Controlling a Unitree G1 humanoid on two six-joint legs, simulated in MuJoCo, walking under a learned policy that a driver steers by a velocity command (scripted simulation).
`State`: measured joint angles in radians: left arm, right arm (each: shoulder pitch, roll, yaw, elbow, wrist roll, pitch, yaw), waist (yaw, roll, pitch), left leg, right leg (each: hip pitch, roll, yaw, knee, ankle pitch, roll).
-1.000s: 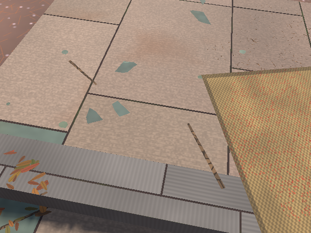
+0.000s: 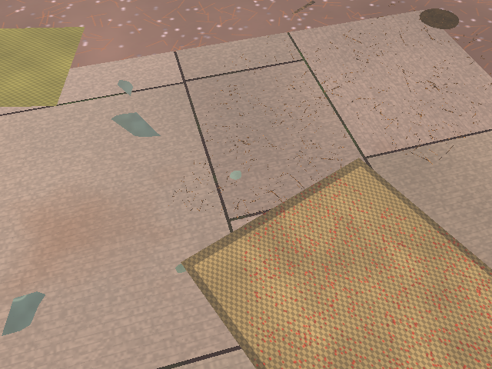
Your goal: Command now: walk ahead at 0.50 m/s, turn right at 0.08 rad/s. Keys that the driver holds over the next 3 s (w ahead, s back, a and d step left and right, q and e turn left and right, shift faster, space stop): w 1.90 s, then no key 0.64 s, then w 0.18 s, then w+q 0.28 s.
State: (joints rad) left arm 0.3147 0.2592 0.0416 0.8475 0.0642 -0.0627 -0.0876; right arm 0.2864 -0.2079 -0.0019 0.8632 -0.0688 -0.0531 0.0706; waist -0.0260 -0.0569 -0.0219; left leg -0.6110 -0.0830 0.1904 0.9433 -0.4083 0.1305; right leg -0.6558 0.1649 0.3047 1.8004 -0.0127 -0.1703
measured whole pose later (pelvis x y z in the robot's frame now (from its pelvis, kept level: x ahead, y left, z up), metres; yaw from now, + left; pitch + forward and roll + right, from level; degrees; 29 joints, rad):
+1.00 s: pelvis +0.63 +0.04 +0.05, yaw +1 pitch +4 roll -1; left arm 0.37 0.26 0.05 0.93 -0.01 -0.07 0.00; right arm 0.04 -0.23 -0.03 0.74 0.01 -0.11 0.02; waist 0.05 0.00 0.00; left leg -0.52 0.00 0.03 0.58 -0.14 0.05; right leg -0.21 0.02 0.04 0.90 -0.47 -0.02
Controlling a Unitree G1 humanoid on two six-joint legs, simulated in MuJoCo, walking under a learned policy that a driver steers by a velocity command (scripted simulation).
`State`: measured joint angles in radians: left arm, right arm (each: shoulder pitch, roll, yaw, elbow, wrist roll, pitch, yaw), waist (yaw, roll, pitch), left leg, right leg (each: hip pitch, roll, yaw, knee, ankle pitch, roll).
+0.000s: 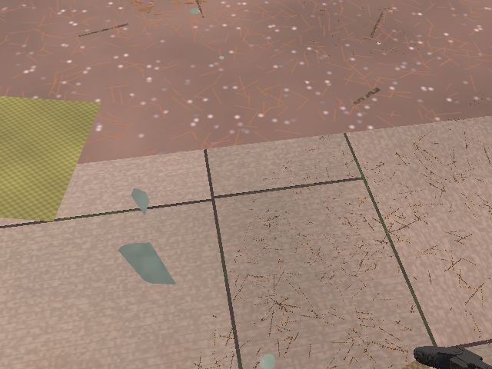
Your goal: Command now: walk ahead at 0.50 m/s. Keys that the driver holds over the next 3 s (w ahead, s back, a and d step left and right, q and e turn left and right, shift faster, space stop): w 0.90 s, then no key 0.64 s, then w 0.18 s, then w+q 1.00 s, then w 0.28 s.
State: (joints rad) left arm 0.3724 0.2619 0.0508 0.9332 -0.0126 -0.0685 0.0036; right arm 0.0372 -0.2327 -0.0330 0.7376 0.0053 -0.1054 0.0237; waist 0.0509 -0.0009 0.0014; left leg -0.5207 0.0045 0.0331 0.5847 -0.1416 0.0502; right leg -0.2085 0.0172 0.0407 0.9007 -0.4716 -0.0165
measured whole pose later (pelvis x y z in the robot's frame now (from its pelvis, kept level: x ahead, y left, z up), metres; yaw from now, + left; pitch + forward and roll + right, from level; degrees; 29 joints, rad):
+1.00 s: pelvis +0.53 +0.00 +0.00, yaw +0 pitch +3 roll -2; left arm 0.36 0.27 0.07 0.97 -0.01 -0.05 0.02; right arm 0.01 -0.24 -0.05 0.80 -0.01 -0.10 0.03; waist 0.06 0.01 0.02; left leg -0.51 0.02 0.03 0.53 -0.06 0.04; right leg -0.06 -0.01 -0.01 0.60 -0.48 0.01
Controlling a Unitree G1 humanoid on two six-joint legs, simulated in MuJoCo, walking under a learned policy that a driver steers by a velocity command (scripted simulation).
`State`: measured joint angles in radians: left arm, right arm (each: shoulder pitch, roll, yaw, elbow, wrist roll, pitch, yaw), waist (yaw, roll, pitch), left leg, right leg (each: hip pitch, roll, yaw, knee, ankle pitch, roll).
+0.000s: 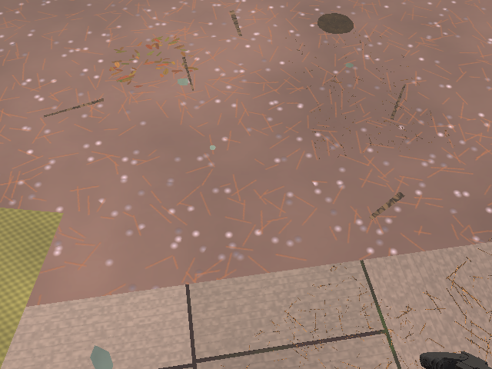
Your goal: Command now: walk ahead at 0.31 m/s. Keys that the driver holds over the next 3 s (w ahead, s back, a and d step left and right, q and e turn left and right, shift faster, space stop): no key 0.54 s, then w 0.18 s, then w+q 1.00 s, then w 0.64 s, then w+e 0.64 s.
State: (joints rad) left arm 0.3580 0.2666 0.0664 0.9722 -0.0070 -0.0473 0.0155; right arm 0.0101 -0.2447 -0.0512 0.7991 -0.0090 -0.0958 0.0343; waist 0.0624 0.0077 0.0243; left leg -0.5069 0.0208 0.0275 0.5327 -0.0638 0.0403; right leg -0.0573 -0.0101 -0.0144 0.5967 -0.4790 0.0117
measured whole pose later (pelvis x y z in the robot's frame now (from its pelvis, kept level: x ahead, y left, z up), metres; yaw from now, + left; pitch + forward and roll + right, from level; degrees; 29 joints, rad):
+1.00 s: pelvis +0.23 -0.03 +0.01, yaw +6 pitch +1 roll +0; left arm 0.35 0.20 0.05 1.06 0.00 -0.10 0.00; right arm 0.20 -0.26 -0.07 0.98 0.05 -0.06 0.01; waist 0.02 0.02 -0.01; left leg -0.57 0.00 -0.05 1.16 -0.34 0.06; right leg -0.04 -0.01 -0.08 0.42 -0.39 -0.02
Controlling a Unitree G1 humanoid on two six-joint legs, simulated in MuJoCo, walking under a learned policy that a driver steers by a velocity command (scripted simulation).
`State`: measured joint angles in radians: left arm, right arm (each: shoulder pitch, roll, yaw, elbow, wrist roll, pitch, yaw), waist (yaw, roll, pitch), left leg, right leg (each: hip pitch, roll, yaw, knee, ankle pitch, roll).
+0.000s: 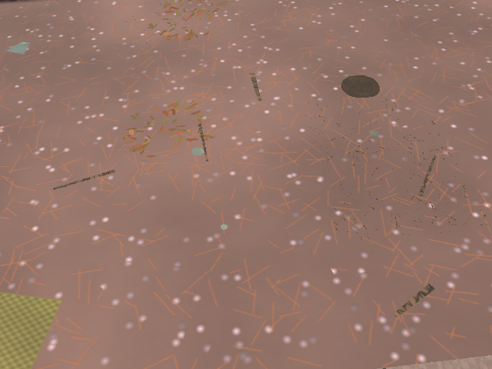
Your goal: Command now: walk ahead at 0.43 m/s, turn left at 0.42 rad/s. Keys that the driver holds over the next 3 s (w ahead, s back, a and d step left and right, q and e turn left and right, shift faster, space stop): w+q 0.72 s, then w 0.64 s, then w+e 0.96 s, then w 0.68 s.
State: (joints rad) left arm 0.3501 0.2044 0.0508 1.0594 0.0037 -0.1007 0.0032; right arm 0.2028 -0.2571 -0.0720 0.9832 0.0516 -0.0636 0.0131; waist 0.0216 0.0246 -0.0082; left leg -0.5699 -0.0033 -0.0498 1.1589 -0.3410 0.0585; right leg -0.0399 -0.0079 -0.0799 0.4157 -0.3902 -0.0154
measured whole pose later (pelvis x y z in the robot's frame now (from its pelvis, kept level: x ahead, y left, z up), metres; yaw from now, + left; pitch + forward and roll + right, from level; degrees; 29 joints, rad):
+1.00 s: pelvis +0.53 +0.11 +0.01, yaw +30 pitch +2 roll -1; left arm 0.30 0.25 0.06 0.85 0.00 -0.11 -0.02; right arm 0.22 -0.29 -0.07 0.77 0.01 -0.06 0.00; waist 0.04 0.04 0.01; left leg -0.60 0.07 -0.06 1.01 -0.28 0.02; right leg -0.18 0.05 -0.02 0.32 -0.17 -0.04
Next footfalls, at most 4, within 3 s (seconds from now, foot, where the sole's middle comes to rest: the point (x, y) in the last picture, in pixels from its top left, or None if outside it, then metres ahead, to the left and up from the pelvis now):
0.24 left None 0.28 0.13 -0.77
0.76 right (258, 336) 0.61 0.03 -0.77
1.26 left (138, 304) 0.71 0.39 -0.77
1.80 right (179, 205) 1.09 0.31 -0.77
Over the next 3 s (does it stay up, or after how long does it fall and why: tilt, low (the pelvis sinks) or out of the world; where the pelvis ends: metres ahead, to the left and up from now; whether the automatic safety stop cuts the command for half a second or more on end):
stays up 1.52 0.39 0.01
